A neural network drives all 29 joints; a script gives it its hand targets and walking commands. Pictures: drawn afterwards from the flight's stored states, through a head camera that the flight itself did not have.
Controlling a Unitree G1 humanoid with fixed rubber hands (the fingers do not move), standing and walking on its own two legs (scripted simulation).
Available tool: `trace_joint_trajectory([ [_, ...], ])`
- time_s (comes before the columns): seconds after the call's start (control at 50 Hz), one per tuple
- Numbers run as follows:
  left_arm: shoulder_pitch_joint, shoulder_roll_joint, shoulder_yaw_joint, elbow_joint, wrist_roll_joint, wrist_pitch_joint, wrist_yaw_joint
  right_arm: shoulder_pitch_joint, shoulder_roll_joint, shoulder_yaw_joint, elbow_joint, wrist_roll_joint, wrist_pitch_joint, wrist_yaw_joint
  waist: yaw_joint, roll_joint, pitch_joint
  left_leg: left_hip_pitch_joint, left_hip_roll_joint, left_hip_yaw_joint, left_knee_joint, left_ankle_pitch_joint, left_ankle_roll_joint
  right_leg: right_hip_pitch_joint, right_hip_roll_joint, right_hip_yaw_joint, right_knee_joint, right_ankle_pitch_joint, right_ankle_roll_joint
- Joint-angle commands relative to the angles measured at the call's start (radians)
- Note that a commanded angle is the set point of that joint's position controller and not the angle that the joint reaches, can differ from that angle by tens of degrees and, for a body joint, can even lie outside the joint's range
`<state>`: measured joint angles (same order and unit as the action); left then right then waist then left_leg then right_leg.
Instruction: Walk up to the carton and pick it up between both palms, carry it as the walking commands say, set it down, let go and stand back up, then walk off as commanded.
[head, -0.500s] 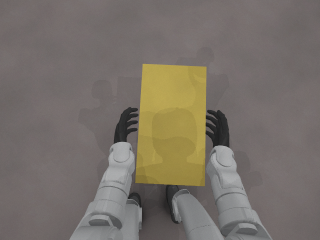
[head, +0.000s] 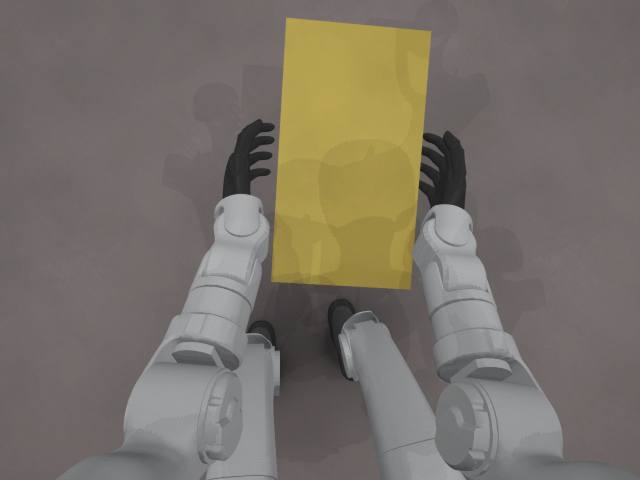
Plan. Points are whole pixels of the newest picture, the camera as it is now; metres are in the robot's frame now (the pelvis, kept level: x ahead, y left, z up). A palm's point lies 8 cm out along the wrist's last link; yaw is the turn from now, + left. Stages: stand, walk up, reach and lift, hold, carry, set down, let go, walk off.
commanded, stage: set down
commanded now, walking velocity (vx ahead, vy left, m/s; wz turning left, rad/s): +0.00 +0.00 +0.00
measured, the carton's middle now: (338, 171) +0.47 -0.09 -0.25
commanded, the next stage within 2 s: none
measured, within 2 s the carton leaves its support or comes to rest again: neither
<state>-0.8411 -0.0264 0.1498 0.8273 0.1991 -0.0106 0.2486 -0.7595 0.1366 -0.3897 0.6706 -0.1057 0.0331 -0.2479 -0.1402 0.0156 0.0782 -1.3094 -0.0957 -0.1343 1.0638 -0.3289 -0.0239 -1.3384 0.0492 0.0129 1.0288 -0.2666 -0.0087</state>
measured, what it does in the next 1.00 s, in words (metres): lowers itself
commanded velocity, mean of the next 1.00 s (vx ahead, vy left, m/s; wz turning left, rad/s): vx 0.00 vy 0.00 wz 0.00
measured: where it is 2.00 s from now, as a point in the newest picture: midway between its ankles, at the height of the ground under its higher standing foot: (305, 365)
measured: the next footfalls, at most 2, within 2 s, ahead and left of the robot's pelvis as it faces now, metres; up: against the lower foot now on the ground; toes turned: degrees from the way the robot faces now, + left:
none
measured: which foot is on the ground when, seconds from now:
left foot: down 0.00-1.00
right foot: down 0.00-1.00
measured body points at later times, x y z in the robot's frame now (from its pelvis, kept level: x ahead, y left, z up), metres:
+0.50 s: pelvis -0.01 +0.02 -0.08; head +0.30 +0.01 +0.25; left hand +0.49 +0.07 -0.23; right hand +0.43 -0.18 -0.21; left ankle +0.08 +0.13 -0.64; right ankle +0.10 -0.10 -0.64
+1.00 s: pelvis -0.02 +0.01 -0.14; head +0.33 -0.01 +0.15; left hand +0.51 +0.04 -0.30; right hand +0.45 -0.20 -0.29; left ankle +0.08 +0.13 -0.64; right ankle +0.10 -0.10 -0.64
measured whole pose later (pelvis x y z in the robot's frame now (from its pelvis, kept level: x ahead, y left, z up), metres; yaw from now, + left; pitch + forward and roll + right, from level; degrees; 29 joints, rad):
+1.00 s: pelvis -0.02 +0.01 -0.14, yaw -3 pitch +46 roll -1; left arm -1.21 0.01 0.32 0.81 0.24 0.25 0.18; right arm -1.10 0.10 -0.57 0.61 -0.22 0.27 -0.13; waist -0.11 0.03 0.07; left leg -1.92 -0.12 -0.10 1.62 -0.50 -0.05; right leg -1.96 0.09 0.02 1.55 -0.40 0.01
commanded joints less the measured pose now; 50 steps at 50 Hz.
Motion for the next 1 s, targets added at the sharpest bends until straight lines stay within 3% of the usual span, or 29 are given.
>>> trace_joint_trajectory([
  [0.0,-0.522,-0.695,-0.241,-0.036,-0.027,-0.013,-0.268,-0.552,0.760,0.485,-0.058,-0.041,0.018,0.165,0.049,-0.021,-1.032,-0.051,-0.097,0.080,0.133,-0.001,0.043,0.728,0.077,0.170,0.103,0.220,0.035],
  [0.06,-0.612,-0.700,-0.188,-0.008,0.019,0.016,-0.313,-0.541,0.858,0.378,0.087,-0.084,0.066,0.200,0.072,0.008,-0.897,-0.171,-0.088,0.095,0.165,-0.106,0.049,0.630,0.083,0.191,0.109,0.053,0.034],
  [0.18,-0.743,-0.749,-0.147,0.016,0.087,0.085,-0.341,-0.653,0.871,0.265,0.145,-0.110,0.118,0.286,0.076,0.089,-0.875,-0.134,-0.070,0.093,0.199,-0.123,0.049,0.380,0.100,0.122,0.198,-0.051,0.033],
  [0.2,-0.708,-0.766,-0.134,0.074,0.097,0.100,-0.343,-0.681,0.859,0.261,0.121,-0.109,0.120,0.298,0.082,0.089,-0.891,-0.131,-0.070,0.092,0.205,-0.118,0.046,0.363,0.099,0.112,0.208,-0.059,0.034],
  [0.22,-0.693,-0.815,-0.177,0.009,0.079,0.095,-0.341,-0.708,0.849,0.298,0.019,-0.086,0.105,0.303,0.078,0.114,-1.037,-0.063,-0.073,0.096,0.230,-0.030,0.045,0.414,0.098,0.108,0.236,0.038,0.030],
  [0.24,-0.720,-0.828,-0.205,-0.007,0.051,0.098,-0.344,-0.709,0.853,0.332,0.028,-0.080,0.112,0.310,0.054,0.081,-1.081,-0.096,-0.076,0.099,0.247,-0.019,0.038,0.430,0.096,0.084,0.259,0.091,0.037],
  [0.28,-0.762,-0.871,-0.237,-0.051,0.009,0.109,-0.344,-0.824,0.856,0.391,-0.068,-0.046,0.116,0.320,0.074,0.078,-1.227,-0.061,-0.079,0.102,0.280,0.022,0.033,0.455,0.089,0.079,0.311,0.147,0.038],
  [0.34,-0.830,-0.951,-0.326,-0.100,-0.069,0.126,-0.335,-0.911,0.803,0.435,-0.165,-0.006,0.113,0.323,0.034,0.135,-1.349,-0.002,-0.086,0.100,0.309,0.077,0.015,0.410,0.090,0.040,0.362,0.202,0.031],
  [0.36,-0.889,-0.942,-0.344,-0.144,-0.079,0.128,-0.325,-0.920,0.785,0.424,-0.135,0.004,0.123,0.328,0.028,0.168,-1.325,0.007,-0.086,0.100,0.310,0.085,0.006,0.355,0.091,0.035,0.376,0.193,0.025],
  [0.38,-0.941,-0.938,-0.355,-0.156,-0.096,0.133,-0.319,-0.910,0.759,0.399,-0.099,-0.012,0.132,0.334,-0.021,0.179,-1.309,0.022,-0.082,0.091,0.316,0.071,-0.010,0.286,0.089,0.011,0.386,0.171,0.027],
  [0.4,-0.917,-0.960,-0.384,-0.164,-0.108,0.138,-0.310,-0.928,0.751,0.414,-0.118,0.000,0.131,0.336,-0.009,0.201,-1.361,0.062,-0.088,0.096,0.337,0.103,-0.017,0.280,0.091,0.008,0.398,0.187,0.016],
  [0.44,-0.929,-0.952,-0.389,-0.164,-0.109,0.148,-0.301,-0.887,0.724,0.387,-0.074,-0.024,0.146,0.343,-0.051,0.203,-1.323,0.064,-0.081,0.084,0.346,0.111,-0.021,0.205,0.086,-0.010,0.422,0.185,0.012],
  [0.48,-0.894,-0.950,-0.385,-0.119,-0.096,0.163,-0.295,-0.857,0.715,0.357,-0.028,-0.037,0.156,0.357,-0.056,0.230,-1.290,0.067,-0.080,0.082,0.355,0.139,-0.029,0.149,0.086,-0.022,0.434,0.201,0.008],
  [0.54,-0.881,-0.944,-0.328,-0.048,-0.056,0.179,-0.307,-0.805,0.730,0.283,0.072,-0.074,0.175,0.380,-0.056,0.223,-1.184,-0.026,-0.073,0.101,0.372,0.081,-0.022,0.093,0.083,-0.020,0.437,0.156,0.009],
  [0.56,-0.875,-0.930,-0.315,-0.067,-0.046,0.175,-0.307,-0.833,0.737,0.283,0.031,-0.065,0.170,0.386,-0.038,0.222,-1.208,-0.019,-0.073,0.103,0.384,0.103,-0.017,0.093,0.086,-0.014,0.446,0.175,0.012],
  [0.6,-0.839,-0.935,-0.280,-0.007,-0.021,0.188,-0.313,-0.799,0.736,0.251,0.070,-0.081,0.183,0.397,-0.046,0.224,-1.155,-0.061,-0.071,0.107,0.386,0.103,-0.014,0.078,0.090,-0.017,0.457,0.191,0.013],
  [0.62,-0.878,-0.915,-0.276,-0.048,-0.021,0.184,-0.314,-0.798,0.764,0.242,0.092,-0.075,0.191,0.402,-0.028,0.225,-1.149,-0.088,-0.072,0.119,0.402,0.080,-0.006,0.087,0.088,0.003,0.454,0.171,0.009],
  [0.64,-0.818,-0.917,-0.230,0.043,0.012,0.197,-0.318,-0.783,0.751,0.216,0.138,-0.095,0.198,0.408,-0.026,0.228,-1.070,-0.155,-0.072,0.124,0.397,0.049,-0.005,0.059,0.088,0.000,0.454,0.152,0.015],
  [0.68,-0.835,-0.907,-0.228,0.013,0.009,0.195,-0.327,-0.809,0.743,0.208,0.095,-0.100,0.199,0.413,-0.028,0.210,-1.110,-0.175,-0.077,0.130,0.410,0.053,-0.001,0.076,0.086,0.000,0.469,0.169,0.019],
  [0.7,-0.829,-0.900,-0.208,0.022,0.015,0.196,-0.332,-0.833,0.742,0.220,0.075,-0.096,0.199,0.412,0.005,0.197,-1.077,-0.241,-0.083,0.143,0.419,0.058,0.003,0.106,0.083,0.020,0.463,0.182,0.017],
  [0.72,-0.874,-0.880,-0.206,-0.009,0.003,0.188,-0.334,-0.826,0.753,0.226,0.079,-0.096,0.202,0.412,0.000,0.167,-1.100,-0.256,-0.082,0.147,0.432,0.053,0.003,0.125,0.088,0.017,0.468,0.197,0.022],
  [0.76,-0.871,-0.889,-0.224,-0.047,-0.027,0.183,-0.340,-0.908,0.747,0.300,-0.037,-0.053,0.195,0.407,0.017,0.136,-1.207,-0.266,-0.089,0.154,0.466,0.098,0.007,0.203,0.086,0.025,0.497,0.270,0.028],
  [0.84,-0.936,-0.863,-0.267,-0.096,-0.076,0.174,-0.339,-0.974,0.727,0.335,-0.092,-0.021,0.188,0.387,-0.003,0.119,-1.244,-0.325,-0.096,0.159,0.500,0.111,0.004,0.239,0.077,0.030,0.543,0.354,0.034],
  [0.86,-0.967,-0.826,-0.280,-0.144,-0.082,0.168,-0.333,-0.997,0.725,0.350,-0.118,-0.002,0.185,0.381,0.020,0.131,-1.288,-0.311,-0.096,0.166,0.507,0.114,0.004,0.239,0.077,0.035,0.551,0.344,0.037],
  [0.88,-1.006,-0.807,-0.286,-0.161,-0.103,0.165,-0.336,-1.007,0.732,0.368,-0.122,0.006,0.189,0.371,0.011,0.096,-1.324,-0.359,-0.099,0.166,0.523,0.097,0.007,0.290,0.072,0.037,0.559,0.361,0.038],
  [0.9,-1.025,-0.812,-0.296,-0.149,-0.108,0.168,-0.334,-1.024,0.716,0.366,-0.129,0.003,0.188,0.360,0.013,0.129,-1.321,-0.359,-0.102,0.181,0.529,0.087,0.001,0.277,0.075,0.043,0.560,0.350,0.036],
  [0.94,-1.033,-0.779,-0.275,-0.115,-0.104,0.175,-0.333,-1.053,0.707,0.376,-0.109,0.003,0.198,0.346,0.025,0.101,-1.308,-0.398,-0.106,0.188,0.543,0.026,0.004,0.287,0.066,0.042,0.569,0.293,0.042],
  [0.96,-1.119,-0.751,-0.285,-0.187,-0.126,0.170,-0.330,-1.124,0.671,0.393,-0.151,0.008,0.199,0.340,0.007,0.079,-1.369,-0.379,-0.105,0.180,0.556,0.039,0.004,0.295,0.067,0.035,0.592,0.302,0.047],
  [0.98,-1.127,-0.735,-0.286,-0.147,-0.122,0.178,-0.332,-1.093,0.679,0.381,-0.095,0.003,0.212,0.334,0.007,0.094,-1.338,-0.409,-0.104,0.200,0.568,-0.010,0.000,0.302,0.063,0.041,0.574,0.243,0.046],
])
